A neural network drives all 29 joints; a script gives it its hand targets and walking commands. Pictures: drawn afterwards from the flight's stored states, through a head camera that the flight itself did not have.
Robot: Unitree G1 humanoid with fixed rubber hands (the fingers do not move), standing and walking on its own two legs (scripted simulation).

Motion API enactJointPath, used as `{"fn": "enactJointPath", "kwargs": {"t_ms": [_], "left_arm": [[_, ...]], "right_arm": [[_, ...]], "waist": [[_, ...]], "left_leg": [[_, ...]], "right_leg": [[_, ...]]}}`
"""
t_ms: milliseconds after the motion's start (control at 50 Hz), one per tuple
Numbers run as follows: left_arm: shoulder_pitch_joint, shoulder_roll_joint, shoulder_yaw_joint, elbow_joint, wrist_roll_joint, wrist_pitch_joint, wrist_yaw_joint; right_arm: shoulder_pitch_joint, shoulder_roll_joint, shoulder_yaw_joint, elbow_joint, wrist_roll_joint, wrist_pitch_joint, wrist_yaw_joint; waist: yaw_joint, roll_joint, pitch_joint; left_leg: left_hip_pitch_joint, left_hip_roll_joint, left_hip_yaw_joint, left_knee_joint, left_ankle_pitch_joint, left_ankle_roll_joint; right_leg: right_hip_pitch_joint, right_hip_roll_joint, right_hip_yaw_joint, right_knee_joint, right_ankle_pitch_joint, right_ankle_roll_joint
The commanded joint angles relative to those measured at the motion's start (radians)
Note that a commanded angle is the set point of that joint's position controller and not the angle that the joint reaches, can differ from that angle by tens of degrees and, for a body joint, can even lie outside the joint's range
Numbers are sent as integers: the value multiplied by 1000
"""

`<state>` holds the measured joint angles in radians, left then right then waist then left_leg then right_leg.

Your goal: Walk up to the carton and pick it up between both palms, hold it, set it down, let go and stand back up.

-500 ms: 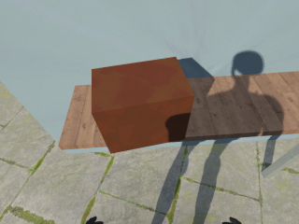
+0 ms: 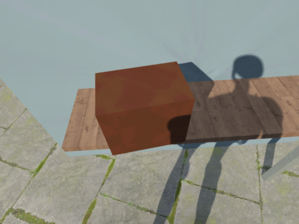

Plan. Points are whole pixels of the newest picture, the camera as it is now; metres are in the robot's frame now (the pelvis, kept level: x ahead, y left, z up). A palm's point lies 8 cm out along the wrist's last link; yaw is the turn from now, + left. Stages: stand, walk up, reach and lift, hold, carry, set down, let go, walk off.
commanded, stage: stand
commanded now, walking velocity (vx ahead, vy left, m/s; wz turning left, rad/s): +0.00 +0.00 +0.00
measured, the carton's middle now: (143, 110) +0.45 +0.06 +0.01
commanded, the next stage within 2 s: walk up in 1.48 s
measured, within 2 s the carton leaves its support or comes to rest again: neither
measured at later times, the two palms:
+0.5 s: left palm out of the picture -0.03 +0.19 -0.15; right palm out of the picture -0.02 -0.20 -0.15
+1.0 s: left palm out of the picture -0.04 +0.19 -0.15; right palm out of the picture -0.04 -0.20 -0.15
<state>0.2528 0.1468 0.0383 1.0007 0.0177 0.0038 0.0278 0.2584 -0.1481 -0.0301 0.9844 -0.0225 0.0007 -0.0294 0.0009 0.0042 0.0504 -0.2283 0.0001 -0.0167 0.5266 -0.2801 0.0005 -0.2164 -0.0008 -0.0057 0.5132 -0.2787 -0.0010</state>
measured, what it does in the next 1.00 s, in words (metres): stands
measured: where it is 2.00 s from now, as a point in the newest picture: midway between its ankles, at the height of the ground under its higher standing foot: outside the picture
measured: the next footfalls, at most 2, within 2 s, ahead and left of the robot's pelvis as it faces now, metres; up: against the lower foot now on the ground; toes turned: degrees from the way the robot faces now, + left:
none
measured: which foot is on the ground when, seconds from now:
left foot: down 0.00-1.00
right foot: down 0.00-1.00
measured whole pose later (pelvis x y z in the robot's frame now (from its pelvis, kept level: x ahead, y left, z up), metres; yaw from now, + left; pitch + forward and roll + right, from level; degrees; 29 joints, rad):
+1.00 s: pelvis -0.01 -0.01 +0.01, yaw +0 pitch -2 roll +0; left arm 0.28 0.09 0.01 1.17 0.02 0.00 0.04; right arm 0.29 -0.09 -0.01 1.17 -0.02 0.01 -0.05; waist 0.00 0.01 0.05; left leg -0.20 0.01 -0.02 0.45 -0.22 -0.01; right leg -0.19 0.01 -0.01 0.44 -0.23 -0.01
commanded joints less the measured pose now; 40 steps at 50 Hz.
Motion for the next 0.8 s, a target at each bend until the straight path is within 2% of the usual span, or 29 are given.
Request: {"fn": "enactJointPath", "kwargs": {"t_ms": [0,20,60,80,140,180,200,220,240,260,280,320,340,420,500,540,560,660,700,740,780], "left_arm": [[35,91,15,-2,3,-17,10],[43,95,20,4,1,-19,8],[40,90,20,30,1,-19,7],[46,61,13,32,0,-18,7],[62,69,11,69,5,-12,7],[78,52,5,85,1,-12,8],[73,59,7,89,5,-12,7],[80,43,5,98,2,-13,9],[89,37,3,103,1,-12,11],[92,61,6,112,2,-12,14],[70,52,6,107,-1,-15,12],[68,50,4,124,4,-12,13],[77,39,2,133,3,-10,15],[89,30,-4,147,5,-12,18],[93,36,-4,153,3,-15,14],[99,16,-8,165,4,-11,18],[97,23,-8,164,6,-13,18],[113,11,-13,169,-1,-12,20],[110,36,-9,164,1,-14,21],[109,1,-15,163,2,-16,17],[94,28,-8,165,4,-11,18]], "right_arm": [[47,-93,-22,-4,5,-13,-7],[53,-89,-20,9,5,-17,-8],[56,-91,-18,32,2,-15,-8],[39,-78,-18,45,4,-9,-12],[53,-74,-16,67,1,-4,-8],[57,-75,-14,79,0,-7,-7],[76,-73,-14,91,1,-8,-8],[78,-78,-14,106,1,-9,-10],[81,-61,-14,113,3,-7,-14],[94,-56,-8,115,5,-10,-13],[85,-55,-9,120,3,-10,-16],[67,-40,-4,119,2,-12,-14],[75,-48,-7,122,1,-9,-13],[92,-22,3,145,2,-3,-16],[91,-38,2,156,2,-4,-19],[96,-28,2,157,3,-2,-21],[113,-14,6,163,3,-3,-20],[103,-12,8,169,4,-4,-20],[112,-12,9,174,7,-8,-17],[101,-35,1,178,3,-4,-21],[116,-4,11,173,3,-2,-19]], "waist": [[-10,-5,-14],[-6,15,-37],[-5,8,-5],[6,33,20],[1,-13,38],[4,-7,25],[-1,-26,13],[3,24,14],[6,41,7],[0,18,-14],[1,26,-5],[1,5,15],[-4,-25,10],[-5,8,52],[4,-7,39],[-2,-18,64],[-7,-1,31],[9,-1,53],[2,-16,30],[9,18,54],[-3,-2,51]], "left_leg": [[25,53,-66,-104,143,28],[27,66,-78,-112,158,38],[-4,63,-78,-134,136,33],[4,54,-72,-137,115,29],[-24,56,-78,-146,87,32],[22,49,-68,-141,93,28],[7,61,-80,-151,101,33],[5,63,-76,-155,98,27],[1,63,-76,-164,77,31],[13,59,-77,-157,91,30],[21,60,-72,-161,97,31],[18,65,-73,-154,112,36],[23,62,-74,-158,99,32],[19,61,-64,-152,118,25],[2,62,-70,-154,108,25],[10,58,-64,-158,107,23],[23,58,-65,-157,111,23],[12,68,-71,-161,122,26],[25,57,-68,-161,129,22],[16,63,-65,-155,118,23],[3,66,-65,-156,122,23]], "right_leg": [[-10,-60,75,-124,105,-42],[24,-63,70,-114,126,-43],[26,-60,68,-115,116,-42],[-1,-62,74,-126,92,-39],[4,-60,71,-135,69,-37],[-19,-61,82,-148,55,-40],[6,-61,74,-144,68,-40],[18,-61,70,-135,91,-39],[26,-62,68,-136,90,-37],[42,-60,66,-135,96,-37],[24,-65,73,-140,92,-39],[9,-64,71,-145,103,-37],[3,-58,67,-149,86,-36],[-15,-71,83,-166,74,-42],[4,-69,79,-165,85,-43],[-19,-66,77,-166,75,-37],[4,-70,83,-175,62,-39],[1,-62,72,-159,111,-39],[10,-65,79,-159,93,-45],[-16,-65,79,-166,94,-43],[12,-67,75,-161,105,-42]]}}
